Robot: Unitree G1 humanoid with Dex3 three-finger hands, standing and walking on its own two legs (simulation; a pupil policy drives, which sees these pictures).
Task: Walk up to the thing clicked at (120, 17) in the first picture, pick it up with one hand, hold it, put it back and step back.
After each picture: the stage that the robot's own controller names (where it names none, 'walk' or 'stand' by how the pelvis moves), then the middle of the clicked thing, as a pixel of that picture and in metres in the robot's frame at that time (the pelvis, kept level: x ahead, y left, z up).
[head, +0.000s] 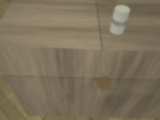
stand; (119, 20) +0.65 -0.16 +0.08
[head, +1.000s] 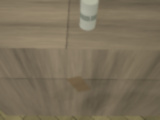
rise first; (88, 13) +0.59 +0.00 +0.11
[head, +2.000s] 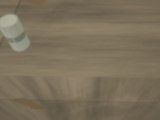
rise first; (15, 33) +0.47 +0.26 +0.10
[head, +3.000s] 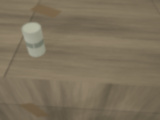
stand; (34, 40) +0.49 +0.19 +0.09
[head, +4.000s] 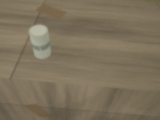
stand; (40, 42) +0.48 +0.17 +0.08
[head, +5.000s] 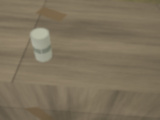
stand; (41, 45) +0.47 +0.16 +0.07
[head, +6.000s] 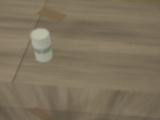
stand; (42, 45) +0.47 +0.16 +0.07
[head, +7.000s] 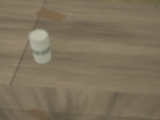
stand; (40, 47) +0.46 +0.16 +0.07
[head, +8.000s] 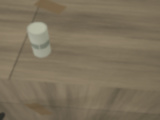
rise first; (39, 40) +0.47 +0.17 +0.08
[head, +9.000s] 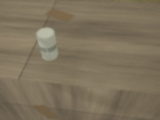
go down; (47, 44) +0.48 +0.17 +0.08
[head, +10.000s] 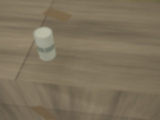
go down; (45, 44) +0.48 +0.16 +0.08
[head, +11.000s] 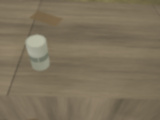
go down; (38, 53) +0.43 +0.15 +0.09
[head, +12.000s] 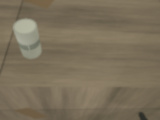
close in; (28, 39) +0.45 +0.16 +0.10
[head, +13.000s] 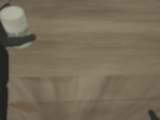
close; (17, 28) +0.48 +0.18 +0.12
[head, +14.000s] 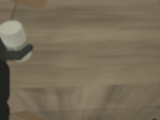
lift; (16, 42) +0.43 +0.19 +0.12
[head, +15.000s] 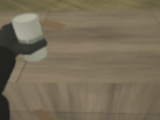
lift; (30, 38) +0.35 +0.15 +0.25
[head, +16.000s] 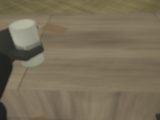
hold; (28, 43) +0.34 +0.16 +0.24
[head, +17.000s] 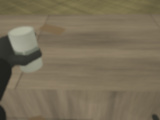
hold; (26, 49) +0.34 +0.17 +0.22
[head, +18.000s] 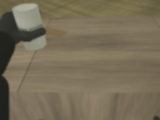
crouch; (30, 27) +0.38 +0.15 +0.28
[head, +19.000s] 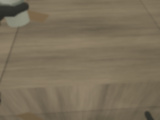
lower; (12, 3) +0.48 +0.17 +0.26
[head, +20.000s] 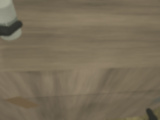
lower; (5, 19) +0.50 +0.20 +0.13
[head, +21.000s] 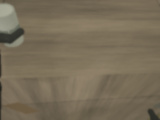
lower; (8, 26) +0.48 +0.20 +0.12
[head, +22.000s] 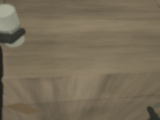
lower; (9, 26) +0.48 +0.19 +0.12
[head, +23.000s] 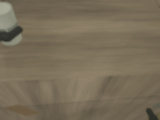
lower; (6, 25) +0.49 +0.20 +0.12
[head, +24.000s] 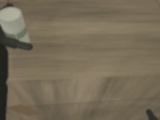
withdraw; (15, 29) +0.48 +0.18 +0.12
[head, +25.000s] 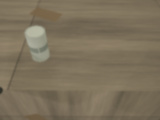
sink last; (38, 44) +0.46 +0.16 +0.10
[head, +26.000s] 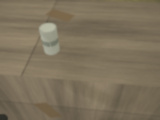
stand; (50, 39) +0.51 +0.17 +0.09
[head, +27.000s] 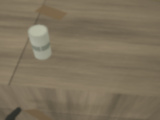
stand; (40, 42) +0.47 +0.18 +0.08
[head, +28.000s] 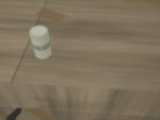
stand; (41, 42) +0.48 +0.18 +0.08
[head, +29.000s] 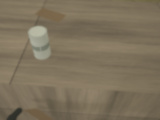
stand; (40, 43) +0.48 +0.18 +0.08
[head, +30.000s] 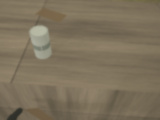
stand; (41, 42) +0.48 +0.18 +0.08
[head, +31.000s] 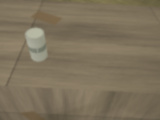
walk; (37, 45) +0.48 +0.18 +0.08
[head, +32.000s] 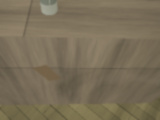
walk; out of the picture +0.64 +0.14 +0.10
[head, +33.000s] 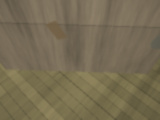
walk; out of the picture +0.97 +0.17 +0.10
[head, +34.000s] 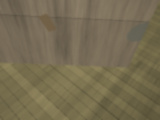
stand; out of the picture +1.21 +0.21 +0.09
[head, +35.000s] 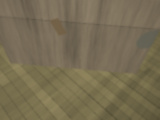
stand; out of the picture +1.20 +0.16 +0.07
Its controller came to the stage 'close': yes
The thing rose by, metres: 0.23
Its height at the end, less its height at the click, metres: +0.00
